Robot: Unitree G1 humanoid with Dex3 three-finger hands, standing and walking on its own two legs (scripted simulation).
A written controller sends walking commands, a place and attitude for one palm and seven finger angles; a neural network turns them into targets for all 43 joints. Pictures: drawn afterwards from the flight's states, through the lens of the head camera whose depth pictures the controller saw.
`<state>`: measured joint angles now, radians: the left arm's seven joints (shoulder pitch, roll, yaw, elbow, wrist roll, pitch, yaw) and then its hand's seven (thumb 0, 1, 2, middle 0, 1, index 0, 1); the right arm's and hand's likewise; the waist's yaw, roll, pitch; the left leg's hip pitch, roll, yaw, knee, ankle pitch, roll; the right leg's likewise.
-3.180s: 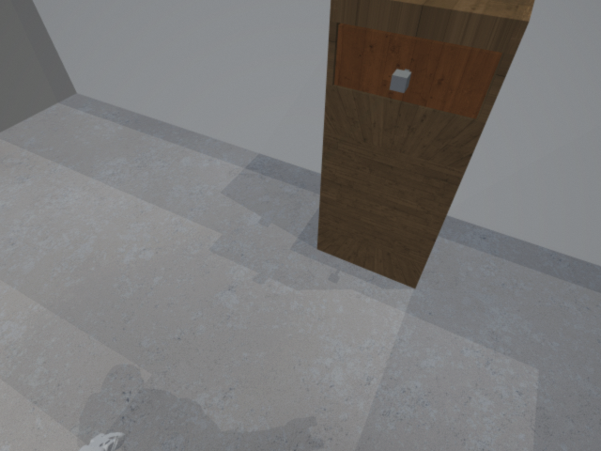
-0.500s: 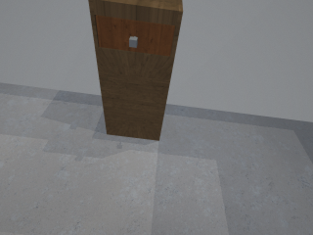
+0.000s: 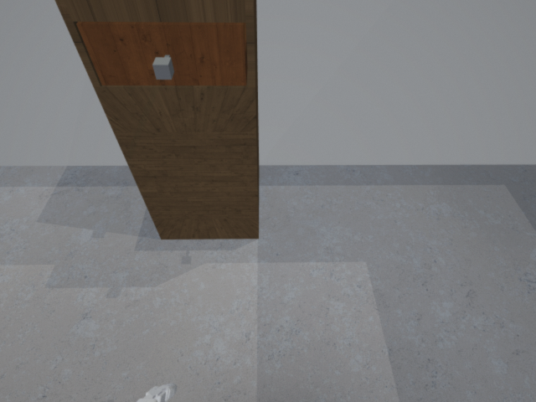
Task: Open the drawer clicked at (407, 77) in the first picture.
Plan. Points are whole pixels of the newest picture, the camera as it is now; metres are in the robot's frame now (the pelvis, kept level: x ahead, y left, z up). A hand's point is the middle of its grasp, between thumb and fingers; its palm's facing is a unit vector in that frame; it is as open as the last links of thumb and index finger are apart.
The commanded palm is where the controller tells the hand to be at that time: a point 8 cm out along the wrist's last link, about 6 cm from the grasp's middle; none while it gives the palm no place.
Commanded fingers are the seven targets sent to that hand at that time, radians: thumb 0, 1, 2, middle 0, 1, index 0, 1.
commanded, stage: take the last steps up to it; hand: left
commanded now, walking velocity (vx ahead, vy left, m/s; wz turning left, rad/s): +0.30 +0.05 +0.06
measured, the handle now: (165, 64) +0.84 +0.25 +0.08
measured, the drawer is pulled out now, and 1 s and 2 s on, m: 0.00 0.00 0.00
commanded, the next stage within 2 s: come to a stop and stand still in 0.68 s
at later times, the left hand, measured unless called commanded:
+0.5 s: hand out of the picture +0.13 +0.24 -0.18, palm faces +0.09 -0.99 -0.13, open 7.4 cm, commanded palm none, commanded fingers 0.00 0.90 0.90 -0.20 -0.30 -0.20 -0.30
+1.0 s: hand (170, 267) +0.41 +0.21 -0.16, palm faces -0.03 -0.98 -0.20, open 7.3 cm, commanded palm none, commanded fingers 0.00 0.90 0.90 -0.20 -0.30 -0.20 -0.30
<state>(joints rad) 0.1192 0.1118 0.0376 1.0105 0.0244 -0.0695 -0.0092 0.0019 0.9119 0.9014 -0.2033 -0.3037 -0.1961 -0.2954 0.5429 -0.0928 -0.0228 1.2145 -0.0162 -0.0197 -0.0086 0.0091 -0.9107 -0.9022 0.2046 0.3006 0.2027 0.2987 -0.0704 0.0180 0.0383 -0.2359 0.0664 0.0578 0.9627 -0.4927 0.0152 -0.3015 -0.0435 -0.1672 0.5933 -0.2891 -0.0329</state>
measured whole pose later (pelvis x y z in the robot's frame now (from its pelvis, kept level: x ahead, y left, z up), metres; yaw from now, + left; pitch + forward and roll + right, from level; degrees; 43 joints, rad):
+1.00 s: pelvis +0.32 +0.05 +0.00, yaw +0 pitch +0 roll +0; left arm 0.13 0.12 0.03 1.05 0.02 -0.02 0.04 0.00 0.93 0.90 -0.20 -0.30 -0.19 -0.30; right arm 0.39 -0.08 -0.03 1.17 0.00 0.00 -0.03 0.01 -0.91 -0.90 0.20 0.30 0.20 0.30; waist -0.06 0.04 0.06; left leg -0.17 0.05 0.14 0.63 -0.47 -0.01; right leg -0.33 -0.06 -0.14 0.57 -0.24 -0.02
